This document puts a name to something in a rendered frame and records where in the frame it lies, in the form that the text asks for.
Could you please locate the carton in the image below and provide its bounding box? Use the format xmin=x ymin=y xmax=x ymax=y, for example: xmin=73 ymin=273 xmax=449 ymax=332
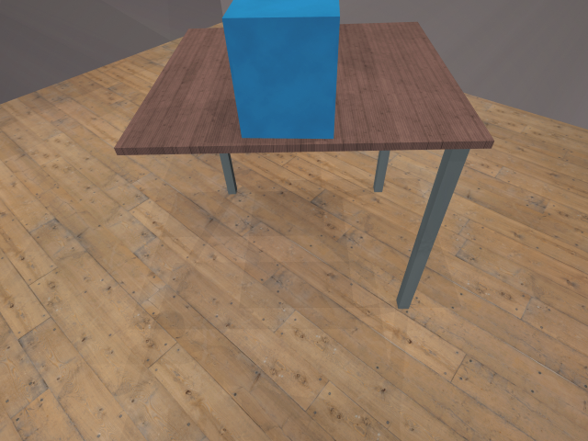
xmin=222 ymin=0 xmax=340 ymax=139

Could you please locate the table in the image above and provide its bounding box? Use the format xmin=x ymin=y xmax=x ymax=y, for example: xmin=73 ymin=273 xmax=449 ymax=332
xmin=114 ymin=22 xmax=494 ymax=309

